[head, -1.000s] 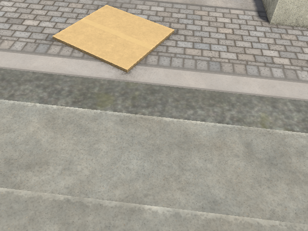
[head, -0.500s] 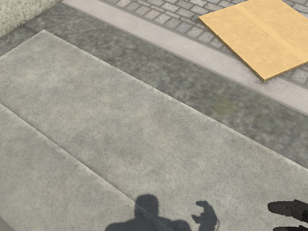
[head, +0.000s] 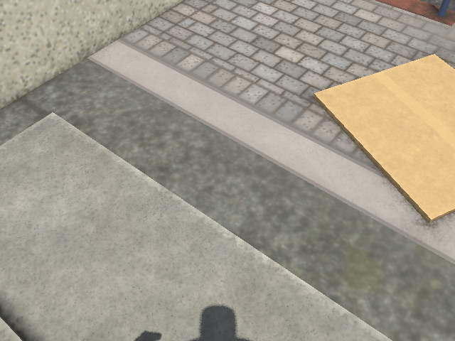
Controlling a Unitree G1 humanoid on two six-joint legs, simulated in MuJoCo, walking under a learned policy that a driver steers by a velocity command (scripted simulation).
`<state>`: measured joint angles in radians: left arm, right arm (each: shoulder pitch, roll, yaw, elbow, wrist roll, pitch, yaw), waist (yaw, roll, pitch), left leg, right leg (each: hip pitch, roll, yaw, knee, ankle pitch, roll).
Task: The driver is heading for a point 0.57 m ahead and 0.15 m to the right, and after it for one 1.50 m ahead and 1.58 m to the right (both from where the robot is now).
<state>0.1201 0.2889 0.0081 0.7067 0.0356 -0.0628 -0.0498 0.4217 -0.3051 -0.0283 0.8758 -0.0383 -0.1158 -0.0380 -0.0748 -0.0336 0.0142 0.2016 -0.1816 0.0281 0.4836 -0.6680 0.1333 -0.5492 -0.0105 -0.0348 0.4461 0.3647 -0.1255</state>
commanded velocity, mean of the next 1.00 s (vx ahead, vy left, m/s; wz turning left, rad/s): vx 1.00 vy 0.00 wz -0.87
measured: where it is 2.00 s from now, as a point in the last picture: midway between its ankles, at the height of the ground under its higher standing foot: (338, 186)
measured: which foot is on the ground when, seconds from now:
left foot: down 0.00-0.02, up 0.04-0.40, down 0.42-0.90, up 0.92-1.00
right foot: up 0.00-0.04, down 0.06-0.42, up 0.44-0.88, down 0.90-1.00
